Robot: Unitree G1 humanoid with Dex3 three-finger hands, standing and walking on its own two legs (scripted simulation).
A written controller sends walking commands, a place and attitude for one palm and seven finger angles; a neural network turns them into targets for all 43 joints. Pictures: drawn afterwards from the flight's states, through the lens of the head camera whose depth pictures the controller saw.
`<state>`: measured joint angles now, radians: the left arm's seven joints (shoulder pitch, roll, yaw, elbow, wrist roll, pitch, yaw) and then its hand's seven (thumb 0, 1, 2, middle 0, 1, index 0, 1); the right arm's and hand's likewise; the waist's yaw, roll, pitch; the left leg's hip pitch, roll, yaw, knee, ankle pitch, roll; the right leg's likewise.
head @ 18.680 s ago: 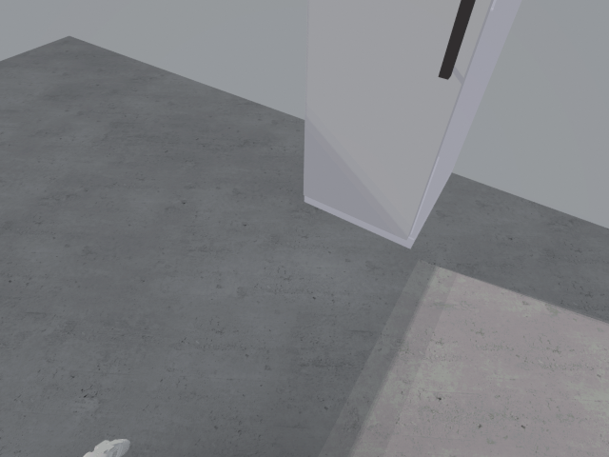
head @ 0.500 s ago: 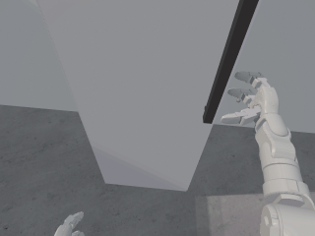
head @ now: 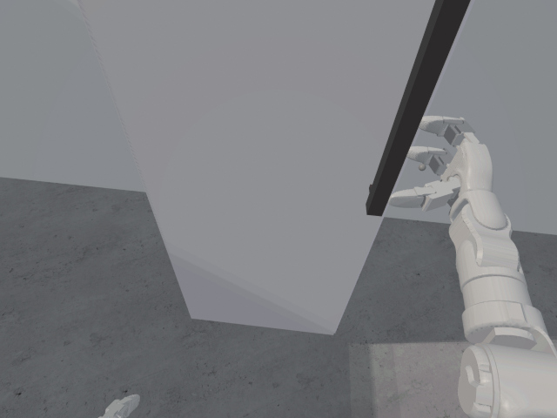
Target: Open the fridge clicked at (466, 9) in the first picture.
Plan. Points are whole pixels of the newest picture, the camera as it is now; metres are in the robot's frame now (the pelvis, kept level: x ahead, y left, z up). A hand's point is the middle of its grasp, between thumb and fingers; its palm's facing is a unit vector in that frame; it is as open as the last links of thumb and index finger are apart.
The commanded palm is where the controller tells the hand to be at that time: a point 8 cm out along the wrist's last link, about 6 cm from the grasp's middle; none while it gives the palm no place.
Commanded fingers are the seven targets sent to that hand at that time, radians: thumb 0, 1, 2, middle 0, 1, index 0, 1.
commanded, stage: feel for the door with the fingertips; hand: right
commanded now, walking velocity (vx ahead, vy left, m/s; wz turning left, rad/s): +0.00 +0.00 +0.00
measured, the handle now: (413, 88) +0.49 -0.12 +0.25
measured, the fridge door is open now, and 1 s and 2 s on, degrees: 0 0 0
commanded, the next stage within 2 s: slide the fingers in behind the handle in 0.16 s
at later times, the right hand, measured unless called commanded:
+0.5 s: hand (419, 162) +0.45 -0.15 +0.17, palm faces +0.02 +1.00 +0.02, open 13.9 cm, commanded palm +0.42 -0.20 +0.16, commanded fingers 0.00 0.50 -0.30 0.30 1.20 0.30 1.20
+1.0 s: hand (404, 164) +0.44 -0.13 +0.17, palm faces +0.01 +1.00 +0.01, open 14.0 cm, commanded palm +0.41 -0.18 +0.16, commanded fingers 0.00 0.50 -0.30 0.30 1.20 0.30 1.20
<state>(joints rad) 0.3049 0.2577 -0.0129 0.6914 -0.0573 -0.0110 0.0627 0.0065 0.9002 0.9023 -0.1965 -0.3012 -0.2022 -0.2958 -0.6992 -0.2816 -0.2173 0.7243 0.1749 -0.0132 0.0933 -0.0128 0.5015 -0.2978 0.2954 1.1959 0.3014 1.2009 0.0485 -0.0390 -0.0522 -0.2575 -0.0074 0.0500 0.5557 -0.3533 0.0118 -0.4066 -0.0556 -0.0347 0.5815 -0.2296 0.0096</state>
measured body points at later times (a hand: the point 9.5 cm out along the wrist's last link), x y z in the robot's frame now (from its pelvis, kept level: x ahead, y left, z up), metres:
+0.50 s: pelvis +0.00 +0.00 +0.00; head +0.02 +0.00 +0.45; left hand +0.07 +0.26 -0.12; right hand +0.44 -0.20 +0.17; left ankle -0.04 +0.11 -0.73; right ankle +0.04 -0.13 -0.73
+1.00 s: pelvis +0.00 +0.00 +0.00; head +0.01 +0.01 +0.45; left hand +0.11 +0.25 -0.12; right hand +0.43 -0.18 +0.17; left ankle -0.04 +0.11 -0.73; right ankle +0.04 -0.13 -0.73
